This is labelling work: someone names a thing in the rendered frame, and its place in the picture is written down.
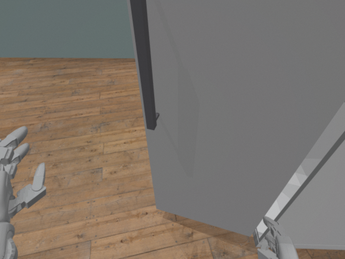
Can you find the left robot forearm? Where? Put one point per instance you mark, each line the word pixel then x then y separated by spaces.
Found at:
pixel 8 249

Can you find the fridge door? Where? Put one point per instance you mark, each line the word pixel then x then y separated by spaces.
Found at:
pixel 244 89

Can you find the handle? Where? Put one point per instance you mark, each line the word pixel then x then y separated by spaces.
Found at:
pixel 141 32

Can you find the right robot hand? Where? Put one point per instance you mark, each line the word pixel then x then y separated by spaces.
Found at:
pixel 282 246

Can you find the left robot hand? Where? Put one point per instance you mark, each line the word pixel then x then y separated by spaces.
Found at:
pixel 9 159

